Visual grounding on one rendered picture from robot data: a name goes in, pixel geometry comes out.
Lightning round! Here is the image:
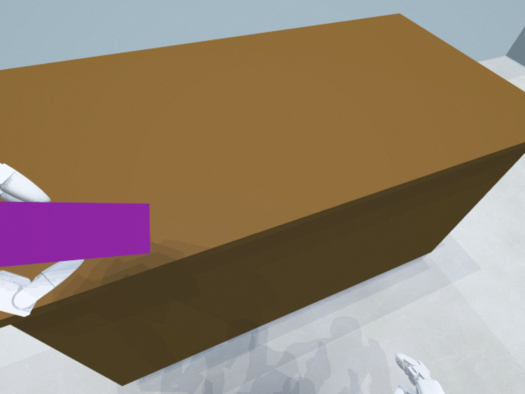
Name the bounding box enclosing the robot right hand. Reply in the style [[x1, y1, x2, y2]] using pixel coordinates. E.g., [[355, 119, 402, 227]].
[[395, 353, 445, 394]]

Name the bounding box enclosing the sponge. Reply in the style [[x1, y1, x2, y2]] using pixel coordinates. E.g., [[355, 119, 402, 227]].
[[0, 202, 150, 267]]

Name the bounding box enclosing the robot left hand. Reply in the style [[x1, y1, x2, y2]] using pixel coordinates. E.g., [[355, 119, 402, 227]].
[[0, 163, 84, 317]]

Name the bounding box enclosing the table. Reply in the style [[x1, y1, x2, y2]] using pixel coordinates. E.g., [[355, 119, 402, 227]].
[[0, 13, 525, 386]]

